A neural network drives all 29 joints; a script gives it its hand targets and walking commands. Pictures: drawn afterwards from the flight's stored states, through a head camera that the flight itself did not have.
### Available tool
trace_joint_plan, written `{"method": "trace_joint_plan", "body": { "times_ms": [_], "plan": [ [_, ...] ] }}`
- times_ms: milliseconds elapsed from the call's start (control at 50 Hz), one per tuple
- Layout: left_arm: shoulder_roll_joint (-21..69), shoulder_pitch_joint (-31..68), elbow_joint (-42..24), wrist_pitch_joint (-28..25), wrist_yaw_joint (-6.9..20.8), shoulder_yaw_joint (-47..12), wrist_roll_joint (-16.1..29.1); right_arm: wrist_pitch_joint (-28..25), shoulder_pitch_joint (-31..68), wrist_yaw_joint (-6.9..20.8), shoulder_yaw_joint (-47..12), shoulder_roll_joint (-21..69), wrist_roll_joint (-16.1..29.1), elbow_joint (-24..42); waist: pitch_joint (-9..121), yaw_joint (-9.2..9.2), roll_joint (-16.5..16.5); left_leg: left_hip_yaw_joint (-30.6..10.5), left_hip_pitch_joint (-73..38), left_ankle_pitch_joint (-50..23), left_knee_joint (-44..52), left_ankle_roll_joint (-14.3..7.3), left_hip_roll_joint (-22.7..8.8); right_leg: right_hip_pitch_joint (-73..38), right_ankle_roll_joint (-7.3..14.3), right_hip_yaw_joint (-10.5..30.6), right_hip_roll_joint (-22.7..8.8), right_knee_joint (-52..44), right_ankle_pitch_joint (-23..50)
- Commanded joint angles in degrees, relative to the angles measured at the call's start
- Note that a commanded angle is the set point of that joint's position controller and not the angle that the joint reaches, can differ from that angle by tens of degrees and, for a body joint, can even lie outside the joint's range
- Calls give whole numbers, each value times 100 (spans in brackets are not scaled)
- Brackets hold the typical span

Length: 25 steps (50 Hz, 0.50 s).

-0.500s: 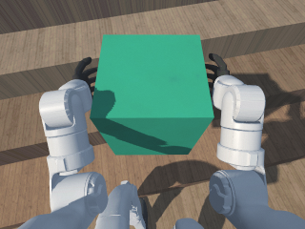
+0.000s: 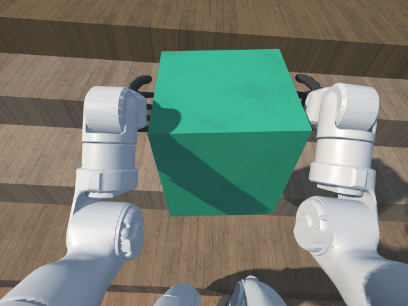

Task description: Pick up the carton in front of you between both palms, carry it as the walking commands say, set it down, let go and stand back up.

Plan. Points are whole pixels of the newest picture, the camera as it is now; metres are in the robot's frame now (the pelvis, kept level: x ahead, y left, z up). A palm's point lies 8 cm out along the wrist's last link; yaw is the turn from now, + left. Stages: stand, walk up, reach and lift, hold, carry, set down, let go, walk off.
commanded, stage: carry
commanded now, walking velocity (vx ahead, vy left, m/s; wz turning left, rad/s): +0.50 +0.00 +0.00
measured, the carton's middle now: (221, 138) +0.38 +0.05 +0.11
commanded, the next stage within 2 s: none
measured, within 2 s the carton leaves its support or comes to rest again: neither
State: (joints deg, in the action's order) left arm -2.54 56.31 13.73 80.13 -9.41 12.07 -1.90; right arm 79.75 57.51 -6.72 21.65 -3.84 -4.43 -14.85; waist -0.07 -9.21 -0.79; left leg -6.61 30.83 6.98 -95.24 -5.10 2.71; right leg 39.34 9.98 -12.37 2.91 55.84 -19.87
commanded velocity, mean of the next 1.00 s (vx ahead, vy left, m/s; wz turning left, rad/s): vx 0.50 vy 0.00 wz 0.00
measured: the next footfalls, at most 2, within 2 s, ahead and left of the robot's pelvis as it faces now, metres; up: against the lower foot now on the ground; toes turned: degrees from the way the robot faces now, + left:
left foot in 0.36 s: +0.38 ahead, +0.20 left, +0.16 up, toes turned +8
right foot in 0.88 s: +0.71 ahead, -0.04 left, +0.33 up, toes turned -5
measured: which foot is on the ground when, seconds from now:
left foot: up 0.00-0.34, down 0.36-0.92, up 0.94-1.00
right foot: down 0.00-0.40, up 0.42-0.86, down 0.88-1.00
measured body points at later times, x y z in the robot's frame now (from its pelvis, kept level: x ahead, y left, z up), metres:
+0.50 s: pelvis +0.27 +0.11 +0.16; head +0.31 +0.10 +0.61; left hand +0.69 +0.21 +0.30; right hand +0.64 -0.09 +0.29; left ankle +0.35 +0.20 -0.50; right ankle +0.15 -0.04 -0.39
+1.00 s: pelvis +0.57 +0.05 +0.32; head +0.59 +0.07 +0.77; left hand +0.94 +0.26 +0.48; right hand +0.99 -0.04 +0.49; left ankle +0.43 +0.18 -0.24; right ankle +0.67 -0.03 -0.33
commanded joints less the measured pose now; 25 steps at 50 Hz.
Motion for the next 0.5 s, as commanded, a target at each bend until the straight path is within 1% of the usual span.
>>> {"method": "trace_joint_plan", "body": {
  "times_ms": [0,20,40,60,80,100,120,140,160,180,200,220,240,260,280,300,320,340,360,380,400,420,440,460,480],
  "plan": [
    [7144,6096,-1298,-295,1612,-3111,3542,-43,4073,1087,-2171,5226,1477,415,2980,635,-181,-77,1763,270,-1310,-180,-204,-3502,576,4032,-1494,-2958,729],
    [7200,6232,-1368,-320,1638,-3123,3648,-75,4109,1052,-2154,5147,1417,472,2881,568,-223,63,1913,306,-1162,-206,-227,-3586,503,3678,-1503,-3013,565],
    [7238,6237,-1371,-329,1624,-3074,3668,-87,4089,1019,-2151,5078,1364,463,2879,497,-229,333,2065,827,-669,-199,-302,-3724,591,3492,-1682,-3191,1006],
    [7201,6155,-1302,-314,1612,-2961,3646,-83,3990,986,-2161,5022,1296,351,2807,438,-238,433,2264,1021,-429,-218,-347,-3928,615,3355,-1720,-3273,1193],
    [7149,6000,-1143,-299,1610,-2825,3558,-57,3827,962,-2195,5013,1268,154,2846,359,-177,632,2527,1034,-489,-245,-389,-4206,656,3230,-1771,-3248,1847],
    [7043,5725,-990,-266,1606,-2707,3457,-29,3592,959,-2207,5120,1242,-49,2904,305,173,799,2854,1174,-1257,-322,-337,-4504,828,3167,-1926,-3348,2235],
    [6953,5505,-768,-242,1609,-2592,3315,5,3471,963,-2218,5190,1226,-245,2884,232,345,676,3635,1428,-1716,-325,-465,-5031,839,3228,-2094,-3428,2185],
    [6866,5326,-572,-227,1622,-2461,3176,36,3436,976,-2233,5257,1259,-425,2868,112,495,568,4557,1947,-2478,-373,-498,-5615,884,3363,-2266,-3461,1835],
    [6777,5173,-361,-221,1636,-2330,3029,50,3455,987,-2284,5357,1300,-578,2666,40,455,386,5395,2324,-2878,-395,-637,-6003,821,3405,-2384,-3558,1469],
    [6696,5076,-210,-225,1657,-2207,2906,50,3505,994,-2321,5451,1338,-683,2407,42,361,349,5964,2536,-3096,-360,-730,-6146,706,3342,-2438,-3697,1056],
    [6693,5005,-150,-239,1690,-2147,2841,41,3568,1006,-2395,5598,1374,-773,2146,196,253,503,5936,2499,-2654,-348,-845,-5795,467,3006,-2117,-3824,561],
    [6643,5022,-89,-245,1728,-2090,2774,21,3627,1009,-2448,5701,1422,-824,1927,254,432,756,5819,2347,-2447,-301,-902,-5477,331,2681,-1968,-4123,139],
    [6598,4962,-55,-254,1749,-1975,2689,8,3770,1010,-2485,5807,1508,-761,1876,498,360,1027,4655,2084,-1295,-242,-1024,-4453,307,2198,-1740,-4793,239],
    [6541,5011,-23,-249,1765,-1900,2608,6,3881,1013,-2568,5947,1622,-749,1459,626,526,1417,3461,1882,106,-131,-997,-3374,243,1548,-1471,-5428,494],
    [6511,4899,83,-239,1767,-1814,2498,-2,3882,1014,-2704,6115,1798,-811,1512,826,982,1780,1578,1490,1371,-172,-890,-2117,167,430,-1153,-5607,2133],
    [6407,4670,241,-209,1762,-1692,2359,-40,3885,1018,-2747,6270,1969,-843,1911,1045,1334,2137,559,1000,1699,-245,-535,-2152,252,121,-1115,-5228,4781],
    [6319,4408,257,-217,1744,-1607,2245,-82,3922,1032,-2851,6524,2170,-695,2439,1250,1887,2289,200,1000,1937,-391,-320,-2837,243,19,-1326,-4422,7579],
    [6253,4356,211,-225,1723,-1575,2082,-139,4108,1044,-3024,6745,2389,-502,3017,1589,2216,2486,-349,1098,2427,-383,18,-3448,113,-63,-1443,-3374,9559],
    [6148,4403,122,-241,1687,-1507,1931,-220,4472,1051,-3201,6945,2592,-189,3487,1983,1816,2406,-1032,694,3872,-315,425,-3964,-99,-114,-1193,-1737,10235],
    [5954,4360,-50,-271,1604,-1448,1758,-295,4615,1082,-3339,7041,2754,135,3926,2162,1438,1430,-1982,615,5002,-379,315,-3679,-376,264,-1048,-126,9169],
    [5928,3938,5,-326,1561,-1421,1598,-395,4694,1134,-3589,7101,2990,385,4071,1946,-410,-2415,-3423,-1936,6475,-1103,-1318,-1368,-934,827,-150,1962,3621],
    [5737,3832,15,-386,1493,-1368,1372,-496,4917,1185,-3814,7345,3270,679,4628,1726,-1412,-4030,-3879,-3839,7019,-1702,-1955,-556,-1004,1936,501,4514,901],
    [5772,3824,-63,-420,1416,-1385,1281,-576,5304,1240,-3887,7403,3464,1102,4872,1590,-768,-3485,-4019,-3032,6342,-1741,-1932,-80,-758,2555,401,5699,929],
    [5749,3833,-259,-430,1368,-1446,1237,-657,5605,1286,-4069,7548,3659,1533,4435,1467,-459,-2835,-3703,-1625,6193,-1374,-1701,457,-556,2329,110,5693,967],
    [5695,4074,-531,-438,1334,-1541,1257,-711,5832,1316,-4156,7564,3774,1917,3783,1409,-449,-2482,-3556,-331,6306,-1029,-1660,1089,-407,2189,-82,5481,931]
  ]
}}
